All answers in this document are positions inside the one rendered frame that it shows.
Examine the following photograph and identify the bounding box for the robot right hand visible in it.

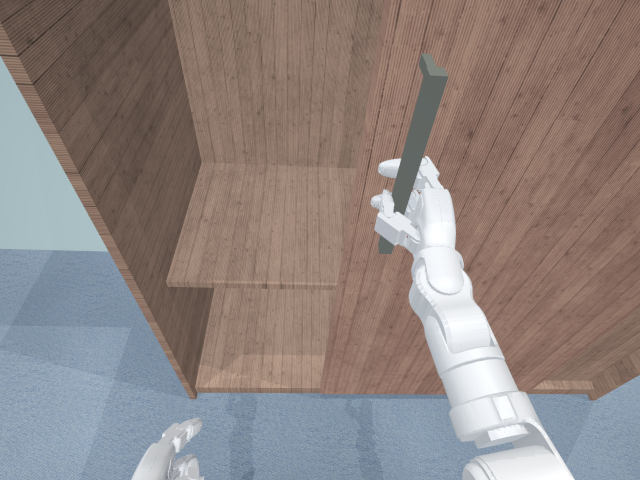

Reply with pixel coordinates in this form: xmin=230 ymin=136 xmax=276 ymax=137
xmin=371 ymin=156 xmax=456 ymax=259

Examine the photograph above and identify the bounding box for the robot right forearm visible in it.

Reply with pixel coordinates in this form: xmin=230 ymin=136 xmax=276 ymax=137
xmin=409 ymin=246 xmax=575 ymax=480

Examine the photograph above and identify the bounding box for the right robot upper arm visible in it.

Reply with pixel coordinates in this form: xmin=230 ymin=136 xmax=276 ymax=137
xmin=462 ymin=444 xmax=571 ymax=480

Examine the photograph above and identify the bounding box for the wardrobe door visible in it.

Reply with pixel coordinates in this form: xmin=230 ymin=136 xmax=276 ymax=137
xmin=320 ymin=0 xmax=640 ymax=395
xmin=545 ymin=308 xmax=640 ymax=380

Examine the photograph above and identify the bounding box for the robot left hand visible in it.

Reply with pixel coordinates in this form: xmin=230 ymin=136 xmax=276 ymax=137
xmin=131 ymin=418 xmax=204 ymax=480

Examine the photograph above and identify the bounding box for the handle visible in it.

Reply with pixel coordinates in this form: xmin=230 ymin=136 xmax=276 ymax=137
xmin=378 ymin=53 xmax=449 ymax=254

